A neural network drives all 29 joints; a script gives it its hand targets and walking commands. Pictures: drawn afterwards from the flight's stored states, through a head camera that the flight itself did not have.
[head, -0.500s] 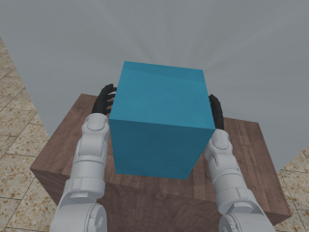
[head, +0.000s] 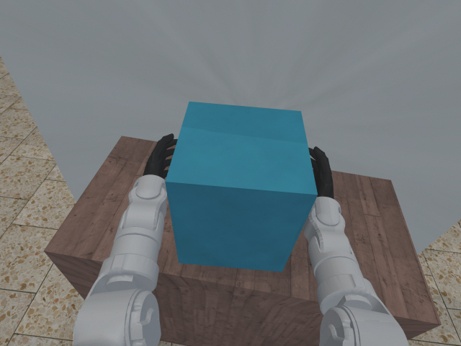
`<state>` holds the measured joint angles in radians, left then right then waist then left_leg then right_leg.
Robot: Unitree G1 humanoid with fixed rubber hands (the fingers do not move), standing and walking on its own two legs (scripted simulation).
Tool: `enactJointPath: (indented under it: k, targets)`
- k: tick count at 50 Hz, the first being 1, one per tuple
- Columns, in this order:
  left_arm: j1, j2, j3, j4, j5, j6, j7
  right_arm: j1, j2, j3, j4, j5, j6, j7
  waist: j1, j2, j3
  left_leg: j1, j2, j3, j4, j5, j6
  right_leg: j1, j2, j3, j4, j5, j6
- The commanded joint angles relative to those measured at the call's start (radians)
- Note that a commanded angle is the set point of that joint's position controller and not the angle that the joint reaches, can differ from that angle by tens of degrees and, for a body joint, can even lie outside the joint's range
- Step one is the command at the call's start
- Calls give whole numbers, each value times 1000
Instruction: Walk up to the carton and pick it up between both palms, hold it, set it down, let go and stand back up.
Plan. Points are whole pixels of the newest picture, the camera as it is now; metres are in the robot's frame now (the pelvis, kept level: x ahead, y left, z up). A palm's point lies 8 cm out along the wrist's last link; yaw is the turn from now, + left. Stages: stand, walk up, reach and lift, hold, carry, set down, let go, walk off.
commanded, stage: set down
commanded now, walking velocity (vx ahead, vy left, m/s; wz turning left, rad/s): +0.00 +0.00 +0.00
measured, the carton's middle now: (237, 190) +0.39 -0.02 +0.06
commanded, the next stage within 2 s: none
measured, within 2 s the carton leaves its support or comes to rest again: rests again in 1.36 s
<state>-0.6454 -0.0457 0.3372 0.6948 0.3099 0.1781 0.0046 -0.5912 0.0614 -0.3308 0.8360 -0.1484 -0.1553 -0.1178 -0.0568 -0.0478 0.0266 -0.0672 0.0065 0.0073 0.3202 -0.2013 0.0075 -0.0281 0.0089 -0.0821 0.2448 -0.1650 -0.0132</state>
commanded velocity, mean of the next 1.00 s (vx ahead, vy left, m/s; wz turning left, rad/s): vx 0.00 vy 0.00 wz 0.00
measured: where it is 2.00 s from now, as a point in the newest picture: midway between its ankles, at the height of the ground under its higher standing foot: outside the picture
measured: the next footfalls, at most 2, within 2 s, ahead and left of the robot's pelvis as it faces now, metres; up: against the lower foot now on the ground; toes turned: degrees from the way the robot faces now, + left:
none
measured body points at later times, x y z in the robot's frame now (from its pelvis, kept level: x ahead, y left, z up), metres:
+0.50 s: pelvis +0.01 +0.00 +0.00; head +0.03 +0.02 +0.45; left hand +0.42 +0.12 +0.06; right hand +0.38 -0.18 +0.07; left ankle -0.01 +0.11 -0.75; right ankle -0.02 -0.11 -0.75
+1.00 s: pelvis +0.01 +0.00 +0.00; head +0.04 +0.02 +0.45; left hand +0.41 +0.13 +0.03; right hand +0.38 -0.18 +0.05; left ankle -0.01 +0.11 -0.75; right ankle -0.02 -0.11 -0.75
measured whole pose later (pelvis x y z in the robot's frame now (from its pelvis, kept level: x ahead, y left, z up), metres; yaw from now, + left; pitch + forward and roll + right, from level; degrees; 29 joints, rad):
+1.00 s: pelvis +0.01 +0.00 +0.00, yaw -1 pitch +6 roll -1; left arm -0.65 -0.03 0.37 0.98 0.30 -0.13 0.05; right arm -0.58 0.08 -0.47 0.95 -0.32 -0.33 -0.09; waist -0.05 -0.02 -0.06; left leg -0.26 0.02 0.03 0.36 -0.22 0.01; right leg -0.22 0.01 -0.07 0.27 -0.17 -0.01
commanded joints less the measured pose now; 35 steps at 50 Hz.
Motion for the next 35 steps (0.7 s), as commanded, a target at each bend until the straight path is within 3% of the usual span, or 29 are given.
enactJointPath:
  k: [1, 23, 35]
  targets:
    - [-645, -528, -327, -94, -40, -85, -128, -674, 456, 283, -142, -46, -72, 131, -9, 60, -458, 59, -17, 61, -10, 374, -65, 205, 14, -37, 60, 519, 61]
    - [-694, -504, -249, 34, -28, -181, -103, -649, 495, 177, -65, -153, -88, 165, -11, 72, -534, 26, -4, 65, 16, 438, -69, 156, 13, -26, 88, 580, 53]
    - [-673, -505, -245, 88, -24, -265, -87, -605, 535, 189, -11, -188, -139, 167, -6, 71, -572, -29, 2, 64, 38, 501, -63, 168, 7, -11, 119, 672, 44]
